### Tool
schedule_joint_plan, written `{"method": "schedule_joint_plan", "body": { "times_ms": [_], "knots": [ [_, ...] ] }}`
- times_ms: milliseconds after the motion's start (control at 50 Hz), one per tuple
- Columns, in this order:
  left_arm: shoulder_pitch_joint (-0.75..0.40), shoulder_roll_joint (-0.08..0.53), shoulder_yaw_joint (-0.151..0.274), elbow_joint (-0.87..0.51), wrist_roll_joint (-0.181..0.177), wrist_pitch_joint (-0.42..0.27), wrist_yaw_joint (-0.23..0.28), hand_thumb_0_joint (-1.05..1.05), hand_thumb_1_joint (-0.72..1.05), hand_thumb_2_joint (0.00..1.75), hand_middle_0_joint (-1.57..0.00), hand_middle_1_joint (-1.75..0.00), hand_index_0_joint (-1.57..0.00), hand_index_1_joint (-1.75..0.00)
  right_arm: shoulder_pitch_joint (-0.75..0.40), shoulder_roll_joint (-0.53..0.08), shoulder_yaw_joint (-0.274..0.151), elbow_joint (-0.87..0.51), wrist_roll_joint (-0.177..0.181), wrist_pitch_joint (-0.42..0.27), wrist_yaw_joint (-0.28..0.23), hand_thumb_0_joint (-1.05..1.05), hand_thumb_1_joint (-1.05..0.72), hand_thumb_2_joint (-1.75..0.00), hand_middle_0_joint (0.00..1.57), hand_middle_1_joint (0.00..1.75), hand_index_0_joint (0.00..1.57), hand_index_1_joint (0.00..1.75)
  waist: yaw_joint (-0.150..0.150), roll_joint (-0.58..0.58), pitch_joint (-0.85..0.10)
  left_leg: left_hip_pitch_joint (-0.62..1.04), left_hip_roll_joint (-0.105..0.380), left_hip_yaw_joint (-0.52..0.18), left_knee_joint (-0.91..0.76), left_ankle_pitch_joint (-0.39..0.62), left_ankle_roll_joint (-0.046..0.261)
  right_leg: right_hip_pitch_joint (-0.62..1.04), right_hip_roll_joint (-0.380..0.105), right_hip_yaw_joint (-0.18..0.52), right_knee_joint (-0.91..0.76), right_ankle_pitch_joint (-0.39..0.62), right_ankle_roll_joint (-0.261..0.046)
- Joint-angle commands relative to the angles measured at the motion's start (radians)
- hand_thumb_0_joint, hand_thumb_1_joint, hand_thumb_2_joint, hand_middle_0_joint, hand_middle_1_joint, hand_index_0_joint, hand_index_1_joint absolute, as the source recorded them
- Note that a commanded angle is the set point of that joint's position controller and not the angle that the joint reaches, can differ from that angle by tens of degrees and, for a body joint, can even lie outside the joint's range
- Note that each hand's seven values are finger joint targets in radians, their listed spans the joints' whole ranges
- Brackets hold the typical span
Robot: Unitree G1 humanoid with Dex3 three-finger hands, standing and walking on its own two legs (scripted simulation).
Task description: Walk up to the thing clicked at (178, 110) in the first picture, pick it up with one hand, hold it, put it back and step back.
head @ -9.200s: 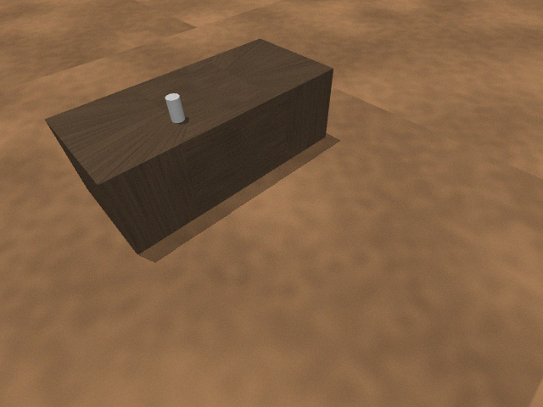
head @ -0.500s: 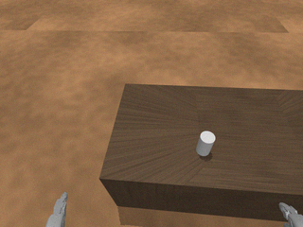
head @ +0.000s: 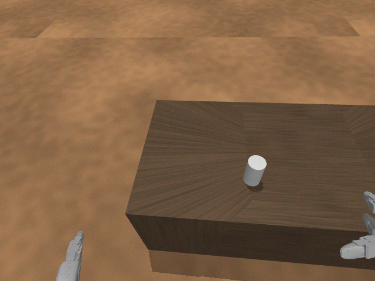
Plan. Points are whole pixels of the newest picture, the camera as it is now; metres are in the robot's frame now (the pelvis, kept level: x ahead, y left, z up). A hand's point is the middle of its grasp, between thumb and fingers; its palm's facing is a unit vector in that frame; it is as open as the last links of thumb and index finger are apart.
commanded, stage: go down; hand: right
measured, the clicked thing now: (254, 171) +0.53 -0.19 -0.22
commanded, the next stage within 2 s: approach in 1.24 s
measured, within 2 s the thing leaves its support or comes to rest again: neither
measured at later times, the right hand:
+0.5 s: hand (363, 172) +0.36 -0.35 +0.03, palm faces +0.18 +0.98 -0.10, open 17.6 cm
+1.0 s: hand (369, 149) +0.40 -0.37 +0.06, palm faces +0.17 +0.98 -0.06, open 17.6 cm
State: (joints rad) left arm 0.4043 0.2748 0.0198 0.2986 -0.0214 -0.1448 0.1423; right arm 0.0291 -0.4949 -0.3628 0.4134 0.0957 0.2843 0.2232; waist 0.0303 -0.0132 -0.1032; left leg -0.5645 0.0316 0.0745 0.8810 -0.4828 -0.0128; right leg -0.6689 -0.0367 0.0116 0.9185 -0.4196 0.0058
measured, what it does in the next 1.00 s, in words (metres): stands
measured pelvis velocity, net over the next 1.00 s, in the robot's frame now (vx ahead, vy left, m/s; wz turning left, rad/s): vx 0.00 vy -0.01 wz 0.04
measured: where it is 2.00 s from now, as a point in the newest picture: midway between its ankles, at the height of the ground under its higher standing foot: outside the picture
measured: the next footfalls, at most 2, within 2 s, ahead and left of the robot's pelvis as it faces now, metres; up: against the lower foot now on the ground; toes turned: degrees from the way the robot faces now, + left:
none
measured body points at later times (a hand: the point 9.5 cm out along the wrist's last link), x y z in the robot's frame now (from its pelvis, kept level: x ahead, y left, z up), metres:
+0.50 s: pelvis -0.01 +0.00 +0.00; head +0.07 -0.03 +0.45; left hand +0.12 +0.27 -0.05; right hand +0.35 -0.40 +0.04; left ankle -0.03 +0.13 -0.69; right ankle +0.02 -0.12 -0.69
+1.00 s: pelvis +0.00 -0.01 +0.00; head +0.08 -0.05 +0.44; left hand +0.13 +0.25 -0.05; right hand +0.39 -0.42 +0.07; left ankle -0.03 +0.13 -0.69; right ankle +0.02 -0.12 -0.69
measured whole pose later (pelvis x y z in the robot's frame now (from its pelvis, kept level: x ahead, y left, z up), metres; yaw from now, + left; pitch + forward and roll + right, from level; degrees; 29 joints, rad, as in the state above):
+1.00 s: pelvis +0.00 -0.01 +0.00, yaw +2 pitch +16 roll +3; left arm 0.30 0.27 -0.05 0.40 0.02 -0.16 0.08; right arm -0.59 -0.83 -0.59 1.20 0.12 -0.19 0.49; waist 0.12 0.02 -0.11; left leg -0.67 0.00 0.06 0.82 -0.42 -0.02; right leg -0.79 -0.07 0.00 0.91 -0.40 -0.01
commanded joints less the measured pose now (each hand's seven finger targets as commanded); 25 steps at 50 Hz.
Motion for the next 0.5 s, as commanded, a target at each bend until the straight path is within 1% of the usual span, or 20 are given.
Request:
{"method": "schedule_joint_plan", "body": {
  "times_ms": [0, 40, 60, 80, 100, 120, 140, 160, 200, 220, 240, 260, 280, 300, 340, 380, 400, 420, 440, 480],
  "knots": [
    [-0.015, 0.169, 0.076, -0.163, 0.003, -0.077, 0.016, 0.00, -0.54, 0.05, -0.05, -0.05, -0.05, -0.05, -0.310, -0.351, -0.142, 0.029, 0.010, -0.113, 0.061, 0.00, 0.54, -0.03, 0.04, 0.05, 0.04, 0.05, 0.018, -0.055, -0.204, 0.028, -0.023, -0.036, -0.149, 0.297, 0.012, 0.208, 0.018, 0.010, -0.129, 0.249, -0.020],
    [-0.034, 0.185, 0.081, -0.157, 0.004, -0.084, 0.015, 0.00, -0.54, 0.05, -0.05, -0.05, -0.05, -0.05, -0.341, -0.365, -0.144, 0.122, 0.014, -0.136, 0.094, 0.00, 0.51, -0.03, 0.05, 0.05, 0.05, 0.05, 0.006, -0.061, -0.204, 0.028, -0.029, -0.027, -0.144, 0.301, 0.018, 0.216, 0.013, 0.015, -0.146, 0.274, -0.018],
    [-0.017, 0.180, 0.074, -0.111, 0.005, -0.082, 0.009, 0.00, -0.54, 0.05, -0.05, -0.05, -0.05, -0.05, -0.368, -0.408, -0.167, 0.162, 0.016, -0.154, 0.105, 0.00, 0.51, -0.03, 0.05, 0.05, 0.05, 0.05, -0.004, -0.079, -0.172, 0.022, -0.029, -0.028, -0.149, 0.297, 0.020, 0.201, 0.014, 0.012, -0.151, 0.274, -0.017],
    [-0.024, 0.164, 0.058, -0.097, 0.008, -0.085, 0.004, 0.00, -0.54, 0.05, -0.05, -0.05, -0.05, -0.05, -0.382, -0.395, -0.163, 0.226, 0.019, -0.172, 0.121, 0.00, 0.52, -0.03, 0.05, 0.05, 0.05, 0.05, -0.004, -0.072, -0.147, 0.010, -0.031, -0.030, -0.149, 0.293, 0.022, 0.191, 0.013, 0.010, -0.153, 0.272, -0.019],
    [-0.045, 0.158, 0.049, -0.087, 0.011, -0.088, -0.002, 0.00, -0.54, 0.05, -0.05, -0.05, -0.05, -0.05, -0.410, -0.426, -0.178, 0.249, 0.017, -0.194, 0.132, 0.00, 0.53, -0.02, 0.05, 0.05, 0.05, 0.05, -0.013, -0.072, -0.152, 0.015, -0.029, -0.036, -0.150, 0.294, 0.023, 0.177, 0.014, 0.006, -0.148, 0.269, -0.020],
    [-0.051, 0.140, 0.024, -0.083, 0.015, -0.091, -0.009, 0.00, -0.55, 0.05, -0.05, -0.05, -0.05, -0.05, -0.449, -0.430, -0.174, 0.266, 0.018, -0.220, 0.141, 0.00, 0.53, -0.02, 0.05, 0.05, 0.05, 0.05, -0.007, -0.073, -0.160, 0.017, -0.031, -0.041, -0.151, 0.300, 0.024, 0.167, 0.014, 0.003, -0.145, 0.270, -0.022],
    [-0.072, 0.136, 0.014, -0.094, 0.015, -0.095, -0.012, 0.00, -0.55, 0.05, -0.05, -0.05, -0.05, -0.05, -0.477, -0.466, -0.195, 0.279, 0.016, -0.246, 0.148, 0.00, 0.54, -0.02, 0.05, 0.05, 0.05, 0.05, -0.011, -0.065, -0.188, 0.036, -0.031, -0.043, -0.148, 0.316, 0.023, 0.171, 0.013, 0.002, -0.143, 0.284, -0.023],
    [-0.080, 0.144, 0.023, -0.111, 0.017, -0.099, -0.012, 0.00, -0.55, 0.05, -0.05, -0.05, -0.05, -0.05, -0.500, -0.479, -0.203, 0.297, 0.018, -0.270, 0.157, 0.00, 0.55, -0.03, 0.05, 0.05, 0.04, 0.05, -0.004, -0.062, -0.224, 0.050, -0.032, -0.045, -0.146, 0.332, 0.021, 0.185, 0.013, 0.001, -0.137, 0.297, -0.026],
    [-0.088, 0.154, 0.012, -0.130, 0.017, -0.095, -0.013, 0.00, -0.55, 0.05, -0.05, -0.05, -0.05, -0.05, -0.563, -0.526, -0.224, 0.316, 0.024, -0.317, 0.171, 0.00, 0.56, -0.03, 0.04, 0.05, 0.04, 0.05, 0.002, -0.064, -0.262, 0.066, -0.038, -0.046, -0.147, 0.334, 0.023, 0.204, 0.010, 0.002, -0.146, 0.302, -0.027],
    [-0.083, 0.164, 0.028, -0.125, 0.019, -0.094, -0.010, 0.00, -0.55, 0.05, -0.05, -0.05, -0.05, -0.05, -0.604, -0.542, -0.228, 0.320, 0.024, -0.342, 0.176, 0.00, 0.57, -0.04, 0.04, 0.05, 0.04, 0.05, 0.011, -0.089, -0.263, 0.056, -0.040, -0.047, -0.148, 0.328, 0.025, 0.219, 0.009, 0.002, -0.151, 0.298, -0.026],
    [-0.073, 0.178, 0.045, -0.109, 0.020, -0.091, -0.008, 0.00, -0.55, 0.05, -0.05, -0.05, -0.05, -0.05, -0.626, -0.566, -0.243, 0.325, 0.025, -0.359, 0.180, 0.00, 0.56, -0.03, 0.04, 0.05, 0.04, 0.05, 0.011, -0.111, -0.301, 0.057, -0.038, -0.052, -0.144, 0.343, 0.027, 0.246, 0.008, 0.001, -0.145, 0.319, -0.026],
    [-0.029, 0.171, 0.045, -0.047, 0.024, -0.084, -0.009, 0.00, -0.55, 0.05, -0.05, -0.05, -0.05, -0.05, -0.665, -0.580, -0.248, 0.345, 0.029, -0.375, 0.184, 0.00, 0.57, -0.02, 0.05, 0.05, 0.04, 0.05, 0.017, -0.118, -0.279, 0.034, -0.042, -0.051, -0.143, 0.334, 0.028, 0.231, 0.007, 0.003, -0.146, 0.312, -0.027],
    [-0.057, 0.169, 0.040, -0.065, 0.024, -0.087, -0.010, 0.00, -0.55, 0.05, -0.05, -0.05, -0.05, -0.05, -0.646, -0.540, -0.225, 0.429, 0.029, -0.383, 0.192, 0.00, 0.56, -0.03, 0.04, 0.05, 0.04, 0.05, 0.037, -0.088, -0.225, -0.003, -0.044, -0.050, -0.146, 0.305, 0.028, 0.201, 0.005, 0.003, -0.147, 0.275, -0.029],
    [-0.073, 0.176, 0.051, -0.050, 0.027, -0.089, -0.011, 0.00, -0.55, 0.05, -0.05, -0.05, -0.05, -0.05, -0.646, -0.561, -0.230, 0.432, 0.027, -0.398, 0.194, 0.00, 0.55, -0.02, 0.05, 0.05, 0.05, 0.05, 0.028, -0.092, -0.208, -0.002, -0.041, -0.054, -0.152, 0.289, 0.027, 0.178, 0.008, 0.000, -0.148, 0.247, -0.032],
    [-0.086, 0.184, 0.054, -0.044, 0.031, -0.091, -0.011, 0.00, -0.55, 0.05, -0.05, -0.05, -0.05, -0.05, -0.722, -0.598, -0.242, 0.440, 0.026, -0.428, 0.198, 0.00, 0.58, -0.03, 0.04, 0.05, 0.04, 0.05, 0.038, -0.111, -0.268, -0.026, -0.046, -0.051, -0.138, 0.278, 0.030, 0.193, 0.001, 0.008, -0.144, 0.243, -0.029],
    [-0.077, 0.189, 0.059, -0.052, 0.031, -0.091, -0.015, 0.00, -0.55, 0.05, -0.05, -0.05, -0.05, -0.05, -0.749, -0.618, -0.243, 0.449, 0.028, -0.451, 0.212, 0.00, 0.56, -0.03, 0.04, 0.05, 0.04, 0.05, 0.045, -0.139, -0.283, -0.024, -0.046, -0.049, -0.148, 0.265, 0.031, 0.219, 0.001, 0.009, -0.150, 0.231, -0.026],
    [-0.081, 0.189, 0.046, -0.081, 0.029, -0.093, -0.015, 0.00, -0.55, 0.05, -0.05, -0.05, -0.05, -0.05, -0.770, -0.622, -0.245, 0.465, 0.032, -0.460, 0.218, 0.00, 0.56, -0.03, 0.04, 0.05, 0.04, 0.05, 0.051, -0.118, -0.322, -0.017, -0.052, -0.041, -0.148, 0.282, 0.029, 0.248, -0.003, 0.017, -0.148, 0.258, -0.027],
    [-0.102, 0.178, 0.031, -0.084, 0.028, -0.094, -0.015, 0.00, -0.54, 0.05, -0.05, -0.05, -0.05, -0.05, -0.777, -0.617, -0.240, 0.481, 0.035, -0.468, 0.225, 0.00, 0.56, -0.03, 0.04, 0.05, 0.04, 0.05, 0.046, -0.116, -0.320, -0.019, -0.054, -0.037, -0.146, 0.287, 0.028, 0.244, -0.004, 0.019, -0.149, 0.270, -0.025],
    [-0.068, 0.157, 0.018, -0.029, 0.029, -0.090, -0.018, 0.00, -0.54, 0.05, -0.05, -0.05, -0.05, -0.05, -0.780, -0.626, -0.243, 0.497, 0.037, -0.477, 0.230, 0.00, 0.54, -0.03, 0.05, 0.05, 0.05, 0.05, 0.046, -0.146, -0.306, -0.032, -0.053, -0.040, -0.142, 0.300, 0.029, 0.241, -0.002, 0.016, -0.140, 0.290, -0.024],
    [-0.051, 0.162, 0.027, 0.000, 0.031, -0.084, -0.019, 0.00, -0.54, 0.05, -0.05, -0.05, -0.05, -0.05, -0.799, -0.662, -0.261, 0.503, 0.036, -0.489, 0.237, 0.00, 0.53, -0.03, 0.05, 0.05, 0.05, 0.05, 0.044, -0.165, -0.346, -0.046, -0.053, -0.042, -0.130, 0.328, 0.031, 0.263, -0.003, 0.020, -0.125, 0.351, -0.023]
  ]
}}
